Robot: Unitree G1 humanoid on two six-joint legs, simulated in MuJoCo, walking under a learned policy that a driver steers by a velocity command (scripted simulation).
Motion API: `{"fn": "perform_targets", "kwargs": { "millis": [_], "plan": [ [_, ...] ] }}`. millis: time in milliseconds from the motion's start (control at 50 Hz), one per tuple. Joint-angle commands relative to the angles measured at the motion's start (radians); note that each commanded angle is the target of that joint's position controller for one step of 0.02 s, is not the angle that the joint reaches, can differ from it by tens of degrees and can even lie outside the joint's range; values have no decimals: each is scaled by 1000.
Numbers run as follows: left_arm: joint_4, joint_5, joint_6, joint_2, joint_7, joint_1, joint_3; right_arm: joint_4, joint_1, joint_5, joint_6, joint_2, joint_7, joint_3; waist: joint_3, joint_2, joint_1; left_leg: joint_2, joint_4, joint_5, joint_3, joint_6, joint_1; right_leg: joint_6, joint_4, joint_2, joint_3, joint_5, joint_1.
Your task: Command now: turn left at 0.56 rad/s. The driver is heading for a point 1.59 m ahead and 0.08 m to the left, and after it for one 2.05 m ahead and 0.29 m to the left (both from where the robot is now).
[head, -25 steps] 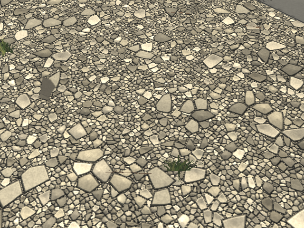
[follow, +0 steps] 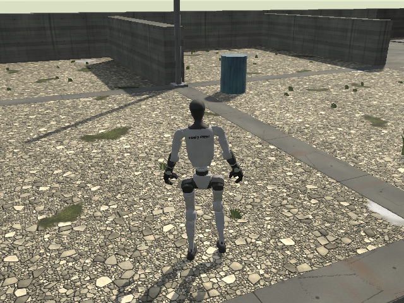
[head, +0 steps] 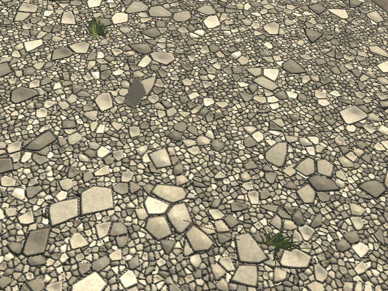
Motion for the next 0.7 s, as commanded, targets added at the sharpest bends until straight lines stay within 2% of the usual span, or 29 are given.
{"fn": "perform_targets", "kwargs": {
  "millis": [20,100,160,200,220,240,260,280,300,320,340,360,400,440,480,520,560,580,600,620,640,660,700],
  "plan": [
    [-71,-1,-14,54,-1,-29,11,-72,-4,-1,0,-182,-13,-52,-169,163,-5,233,-42,506,-243,181,215,14,-106,2,22,20,-31],
    [-75,-5,-22,62,-9,-25,14,-85,-31,-4,11,-186,-7,-54,-155,180,-10,220,-33,432,-316,181,149,6,-215,21,33,8,59],
    [-79,-9,-35,67,-20,-6,18,-94,-54,2,17,-181,-1,-55,-156,195,-8,205,-9,427,-381,172,149,-11,-318,33,37,-3,115],
    [-73,-10,-46,69,-29,39,23,-103,-84,13,22,-176,-1,-53,-158,199,19,174,21,392,-404,142,135,-31,-474,38,26,73,198],
    [-58,-5,-51,72,-32,84,27,-109,-103,19,25,-164,-4,-48,-161,190,46,145,48,319,-380,105,103,-48,-608,25,7,206,285],
    [-56,7,-51,112,-30,106,37,-107,-66,10,25,-126,-7,-39,-179,120,32,89,123,133,-326,51,20,-87,-649,-86,86,320,401],
    [-78,23,-43,173,-22,76,43,-96,20,-15,21,-66,-5,-22,-180,-144,-35,-67,340,-303,-159,-14,-130,-189,-656,-297,300,582,490],
    [-75,49,-46,178,-28,92,43,-113,-2,-12,8,-147,-8,-48,-141,-253,-10,-108,542,-507,-107,-67,-251,-374,-696,-426,503,623,405],
    [-93,38,-52,141,-27,54,33,-89,8,-10,5,-209,-10,-68,-112,-149,-14,-58,696,-443,-124,-90,-260,-392,-699,-408,449,549,376],
    [-96,24,-52,102,-23,12,24,-67,5,-4,10,-209,-10,-74,-89,-99,-25,-51,743,-369,-119,-104,-265,-343,-683,-334,346,488,360],
    [-102,10,-51,81,-19,-7,15,-46,14,-3,21,-177,-15,-69,-78,-80,-28,-48,761,-326,-113,-121,-264,-304,-675,-278,273,442,362],
    [-97,1,-49,72,-16,-8,8,-45,13,-6,26,-149,-15,-60,-70,-84,-21,-48,771,-287,-112,-136,-266,-299,-671,-259,243,463,367],
    [-84,6,-43,55,-10,18,-2,-51,-10,2,25,-95,-11,-41,-78,-105,-9,-38,669,-247,-65,-152,-221,-295,-674,-212,165,483,380],
    [-74,9,-38,58,-7,42,-3,-60,-42,-2,20,-60,-9,-23,-100,-136,13,7,484,-245,-16,-162,-174,-296,-663,-204,143,491,431],
    [-65,5,-29,90,-9,62,5,-63,-63,-5,16,-38,-3,-9,-108,-166,36,38,303,-265,42,-161,-74,-298,-654,-205,136,497,421],
    [-54,-3,-21,115,-11,92,9,-45,-44,4,12,-64,0,-15,-109,-168,45,31,156,-192,71,-152,-5,-303,-637,-218,159,504,419],
    [-40,-17,-20,98,-14,99,-1,-7,16,-3,8,-65,4,-16,-97,-133,8,23,-108,22,87,-113,126,-265,-611,-200,148,497,373],
    [-27,-14,-31,83,-17,137,-8,-10,16,-13,6,-93,2,-17,-108,-93,16,62,-137,126,27,-83,219,-212,-608,-189,143,444,318],
    [-33,15,-48,59,-28,151,-19,-17,31,-22,7,-155,-7,-27,-152,33,40,170,-66,365,-75,-44,317,-150,-544,-139,82,349,250],
    [-32,21,-58,10,-32,168,-30,3,-7,-28,8,-145,-1,-25,-160,195,84,187,-29,253,-82,21,207,-90,-569,-60,-13,162,296],
    [-26,31,-58,41,-31,108,-29,-15,-40,-28,3,-77,11,-11,-128,151,43,158,-51,103,-77,30,141,-54,-553,-52,-25,162,336],
    [-24,27,-55,48,-31,79,-26,-3,-36,-36,-3,-51,15,-2,-100,129,32,138,-64,28,-69,12,110,-45,-551,-49,-29,182,336],
    [-11,19,-41,50,-22,87,-25,8,-31,-33,-15,-68,16,-3,-43,123,30,118,-69,11,-59,-11,68,-51,-547,-50,-26,208,324]
  ]
}}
